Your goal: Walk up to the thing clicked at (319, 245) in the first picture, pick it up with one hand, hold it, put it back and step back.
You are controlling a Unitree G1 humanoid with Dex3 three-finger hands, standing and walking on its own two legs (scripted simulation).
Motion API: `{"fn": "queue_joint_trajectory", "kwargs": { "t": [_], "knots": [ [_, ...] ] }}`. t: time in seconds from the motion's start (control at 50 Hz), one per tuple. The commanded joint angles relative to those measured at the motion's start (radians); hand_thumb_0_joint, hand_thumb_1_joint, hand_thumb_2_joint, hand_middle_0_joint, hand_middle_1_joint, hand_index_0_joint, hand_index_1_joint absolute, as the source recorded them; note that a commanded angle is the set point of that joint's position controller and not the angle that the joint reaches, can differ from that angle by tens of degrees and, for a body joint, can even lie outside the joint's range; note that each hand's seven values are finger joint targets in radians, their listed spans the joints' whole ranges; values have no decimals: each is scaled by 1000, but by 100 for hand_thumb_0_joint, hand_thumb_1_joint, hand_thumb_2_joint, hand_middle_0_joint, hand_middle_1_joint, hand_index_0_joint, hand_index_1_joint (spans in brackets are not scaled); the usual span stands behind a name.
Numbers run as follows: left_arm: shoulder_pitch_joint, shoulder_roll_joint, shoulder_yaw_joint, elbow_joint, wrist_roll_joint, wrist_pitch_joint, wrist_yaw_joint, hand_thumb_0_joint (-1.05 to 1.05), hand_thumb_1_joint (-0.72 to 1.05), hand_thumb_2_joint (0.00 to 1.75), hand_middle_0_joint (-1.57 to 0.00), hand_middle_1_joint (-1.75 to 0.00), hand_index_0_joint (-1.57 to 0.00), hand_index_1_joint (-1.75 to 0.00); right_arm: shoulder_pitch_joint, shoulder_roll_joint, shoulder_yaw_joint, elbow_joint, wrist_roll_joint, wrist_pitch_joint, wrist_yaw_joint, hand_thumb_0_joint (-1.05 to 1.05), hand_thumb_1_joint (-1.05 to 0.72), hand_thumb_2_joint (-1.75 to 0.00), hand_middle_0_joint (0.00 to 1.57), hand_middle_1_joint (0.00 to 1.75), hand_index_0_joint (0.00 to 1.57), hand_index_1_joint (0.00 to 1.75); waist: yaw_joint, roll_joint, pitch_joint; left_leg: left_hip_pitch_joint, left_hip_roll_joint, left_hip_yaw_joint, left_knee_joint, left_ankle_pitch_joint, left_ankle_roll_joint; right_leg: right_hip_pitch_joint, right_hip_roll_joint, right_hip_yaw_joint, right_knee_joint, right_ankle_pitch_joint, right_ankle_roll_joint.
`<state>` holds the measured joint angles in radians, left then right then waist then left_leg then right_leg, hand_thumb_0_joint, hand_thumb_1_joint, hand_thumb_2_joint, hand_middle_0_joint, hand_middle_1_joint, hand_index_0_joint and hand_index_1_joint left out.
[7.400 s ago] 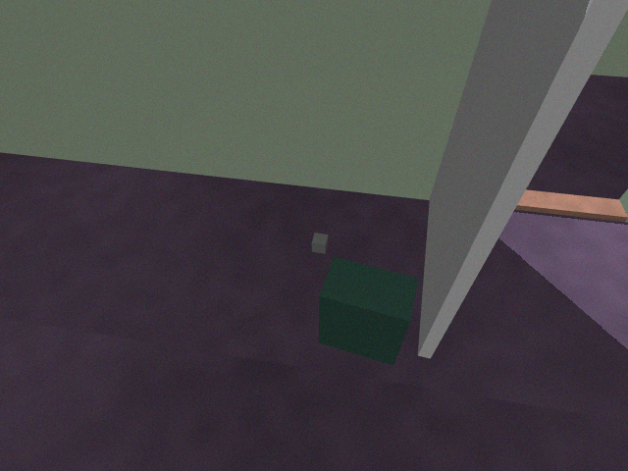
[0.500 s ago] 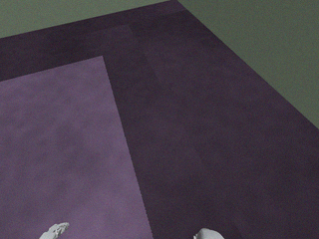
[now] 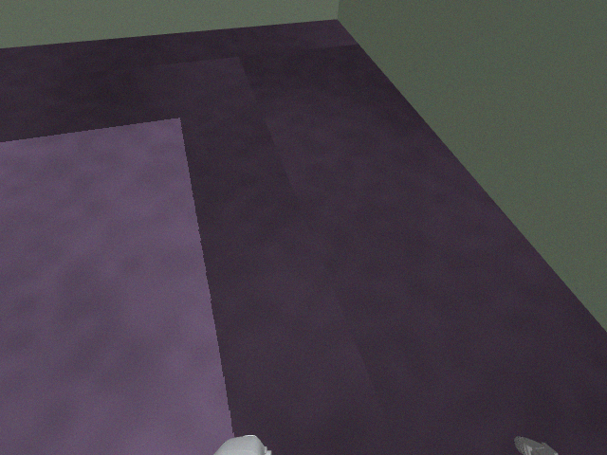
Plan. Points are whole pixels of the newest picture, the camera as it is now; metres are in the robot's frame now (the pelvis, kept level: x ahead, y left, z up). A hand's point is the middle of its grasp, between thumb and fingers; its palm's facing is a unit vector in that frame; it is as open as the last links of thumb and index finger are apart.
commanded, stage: walk up
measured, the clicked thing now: out of the picture +0.03 -0.92 -0.73
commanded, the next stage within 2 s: stand in 1.82 s
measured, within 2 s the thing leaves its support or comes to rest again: neither
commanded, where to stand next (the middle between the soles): +0.32 -0.04 m, yaw +1 degrees
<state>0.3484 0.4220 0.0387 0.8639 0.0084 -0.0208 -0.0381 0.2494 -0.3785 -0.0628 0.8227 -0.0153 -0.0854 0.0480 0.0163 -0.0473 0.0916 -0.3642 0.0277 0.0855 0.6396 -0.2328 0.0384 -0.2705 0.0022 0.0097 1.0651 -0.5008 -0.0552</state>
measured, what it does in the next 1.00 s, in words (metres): walks ahead: right foot, then left foot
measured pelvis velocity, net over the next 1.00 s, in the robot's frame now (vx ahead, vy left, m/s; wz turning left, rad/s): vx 0.24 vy -0.04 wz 0.01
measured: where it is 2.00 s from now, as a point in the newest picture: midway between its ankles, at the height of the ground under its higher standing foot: (319, 429)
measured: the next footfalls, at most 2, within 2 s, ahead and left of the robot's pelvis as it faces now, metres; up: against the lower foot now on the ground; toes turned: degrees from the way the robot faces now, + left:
right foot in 0.32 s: +0.28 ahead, -0.17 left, +0.00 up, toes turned -1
left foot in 0.78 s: +0.36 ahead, +0.08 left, +0.00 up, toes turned +3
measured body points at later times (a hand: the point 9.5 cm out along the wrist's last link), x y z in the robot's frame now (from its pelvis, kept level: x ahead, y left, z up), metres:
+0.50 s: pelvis +0.16 -0.07 +0.01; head +0.17 -0.11 +0.46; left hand +0.21 +0.26 -0.07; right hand +0.22 -0.38 -0.12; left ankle +0.15 +0.08 -0.65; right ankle +0.21 -0.18 -0.72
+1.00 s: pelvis +0.24 -0.04 +0.00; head +0.26 -0.02 +0.45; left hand +0.29 +0.27 -0.13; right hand +0.37 -0.33 -0.11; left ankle +0.32 +0.07 -0.72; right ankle +0.24 -0.17 -0.72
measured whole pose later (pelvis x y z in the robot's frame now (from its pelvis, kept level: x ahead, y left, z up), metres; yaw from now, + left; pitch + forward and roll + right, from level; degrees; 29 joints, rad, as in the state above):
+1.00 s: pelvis +0.24 -0.04 +0.00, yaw +1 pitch -2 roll +0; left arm 0.25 0.38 0.00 0.93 0.00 -0.02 0.00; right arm 0.14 -0.35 -0.02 0.87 -0.01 -0.01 0.02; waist 0.02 -0.03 0.10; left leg -0.39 0.01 0.05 0.63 -0.20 0.03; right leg -0.29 -0.04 -0.02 0.72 -0.47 -0.02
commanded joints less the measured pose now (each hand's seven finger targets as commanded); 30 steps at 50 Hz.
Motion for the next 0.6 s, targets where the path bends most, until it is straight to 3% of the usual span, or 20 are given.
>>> {"fn": "queue_joint_trajectory", "kwargs": {
  "t": [0.0,0.04,0.12,0.16,0.18,0.24,0.28,0.3,0.32,0.34,0.36,0.38,0.4,0.42,0.44,0.48,0.52,0.54,0.58],
  "knots": [
    [57,213,65,-64,-15,-38,12,0,90,90,-20,-30,-20,-30,98,-268,-65,-60,25,-24,-33,0,-90,-90,20,30,20,30,-27,132,-29,234,283,-340,-359,161,150,-281,-62,115,80,118,1],
    [83,189,63,-55,-16,-33,2,0,90,90,-20,-30,-20,-30,85,-259,-62,-59,23,-30,-32,0,-90,-90,20,30,20,30,-13,176,-44,198,241,-230,-344,276,148,-223,-66,70,20,158,21],
    [24,176,65,-76,-5,-29,-21,0,90,90,-20,-30,-20,-30,63,-274,-68,-86,10,-28,-26,0,-90,-90,20,30,20,30,-21,222,0,156,213,-153,-394,72,182,-222,-105,5,-204,234,61],
    [-33,169,68,-92,2,-37,-31,0,90,90,-20,-30,-20,-30,73,-291,-74,-88,8,-25,-20,0,-90,-90,20,30,20,30,-42,226,-8,153,220,-155,-384,-9,188,-178,-110,-18,-329,256,56],
    [-47,167,71,-93,1,-43,-32,0,90,90,-20,-30,-20,-30,75,-294,-74,-89,7,-22,-17,0,-90,-90,20,30,20,30,-44,225,-17,146,209,-144,-363,-3,179,-147,-99,-29,-382,276,53],
    [-14,173,80,-61,5,-53,-27,0,90,90,-20,-30,-20,-30,42,-296,-71,-102,11,-9,-12,0,-90,-90,20,30,20,30,-12,204,-30,71,208,-148,-296,-83,162,-26,-71,-58,-449,318,41],
    [77,191,93,-23,9,-64,-16,0,90,90,-20,-30,-20,-30,17,-260,-58,-115,12,5,-10,0,-90,-90,20,30,20,30,43,108,-72,12,167,-112,-134,-87,120,145,-28,-93,-524,335,34],
    [144,229,112,-3,12,-75,-5,0,90,90,-20,-30,-20,-30,60,-215,-40,-111,9,9,-10,0,-90,-90,20,30,20,30,73,-11,-119,-63,123,-77,50,-94,95,290,-38,-45,-548,265,26],
    [203,306,136,-3,20,-83,9,0,90,90,-20,-30,-20,-30,91,-149,-16,-122,13,7,-10,0,-90,-90,20,30,20,30,102,-258,-131,-196,14,8,335,-176,48,354,-198,228,-710,23,-33],
    [175,355,135,-37,13,-91,16,0,90,90,-20,-30,-20,-30,121,-161,-15,-113,17,19,-13,0,-90,-90,20,30,20,30,80,-248,-101,-326,-74,-59,479,-288,1,323,-415,624,-861,-76,-117],
    [103,364,130,-52,3,-85,12,0,90,90,-20,-30,-20,-30,95,-252,-41,-95,5,30,-24,0,-90,-90,20,30,20,30,63,-166,-45,-295,4,-130,523,-314,-4,200,-465,673,-851,-128,-208],
    [62,337,124,-67,-3,-80,12,0,90,90,-20,-30,-20,-30,72,-276,-49,-84,6,27,-25,0,-90,-90,20,30,20,30,48,-132,14,-300,42,-158,518,-289,-3,118,-444,617,-863,-120,-232],
    [48,293,113,-68,-10,-81,14,0,90,90,-20,-30,-20,-30,65,-272,-45,-64,19,23,-21,0,-90,-90,20,30,20,30,41,-86,38,-290,42,-193,503,-224,-4,105,-378,476,-859,-4,-200],
    [18,264,100,-71,-13,-84,19,0,90,90,-20,-30,-20,-30,104,-253,-45,-38,26,28,-17,0,-90,-90,20,30,20,30,17,-87,33,-247,48,-201,466,-173,-1,85,-312,340,-839,69,-138],
    [3,253,95,-73,-13,-87,21,0,90,90,-20,-30,-20,-30,140,-234,-41,-23,26,33,-11,0,-90,-90,20,30,20,30,-4,-121,8,-218,42,-173,424,-123,-3,94,-269,253,-821,168,-108],
    [14,247,91,-78,-7,-96,22,0,90,90,-20,-30,-20,-30,151,-219,-41,-16,15,42,-2,0,-90,-90,20,30,20,30,-1,-117,-16,-178,32,-162,394,-77,-16,79,-252,180,-807,293,-130],
    [23,247,93,-90,-4,-99,22,0,90,90,-20,-30,-20,-30,120,-212,-42,-27,8,47,7,0,-90,-90,20,30,20,30,10,-107,-15,-190,30,-144,302,-54,-37,99,-254,131,-813,320,-146],
    [22,247,93,-95,-3,-98,23,0,90,90,-20,-30,-20,-30,94,-208,-44,-36,5,47,9,0,-90,-90,20,30,20,30,15,-107,-6,-191,34,-141,256,-46,-42,96,-259,121,-817,323,-151],
    [19,242,89,-100,2,-92,28,0,90,90,-20,-30,-20,-30,62,-188,-37,-42,-1,50,5,0,-90,-90,20,30,20,30,20,-100,-6,-159,32,-122,174,-31,-48,93,-259,72,-773,458,-145]
  ]
}}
